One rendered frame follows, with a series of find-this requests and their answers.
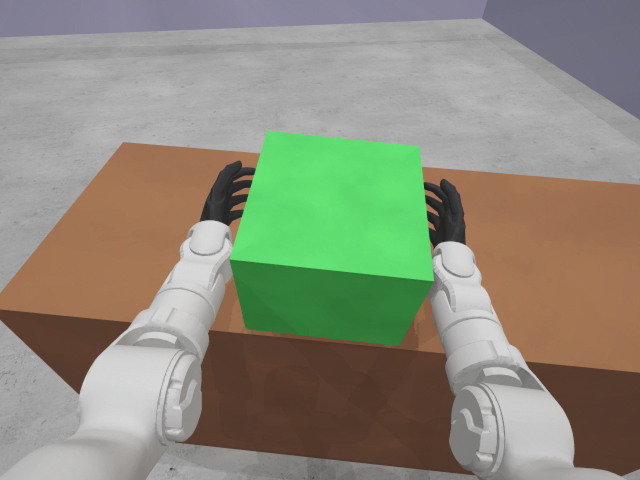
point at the right robot upper arm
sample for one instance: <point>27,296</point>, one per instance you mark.
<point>503,432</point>

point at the robot left forearm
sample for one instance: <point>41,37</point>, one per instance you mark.
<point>187,303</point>

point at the right robot hand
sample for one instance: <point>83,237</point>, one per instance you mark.
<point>450,224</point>

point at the left robot hand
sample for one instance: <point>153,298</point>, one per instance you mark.
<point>220,200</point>

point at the robot right forearm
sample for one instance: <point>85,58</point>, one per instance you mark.
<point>470,332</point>

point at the left robot upper arm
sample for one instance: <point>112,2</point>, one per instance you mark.
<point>136,402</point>

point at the carton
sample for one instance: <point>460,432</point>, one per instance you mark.
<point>334,240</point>

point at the pedestal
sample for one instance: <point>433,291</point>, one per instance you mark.
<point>559,259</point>

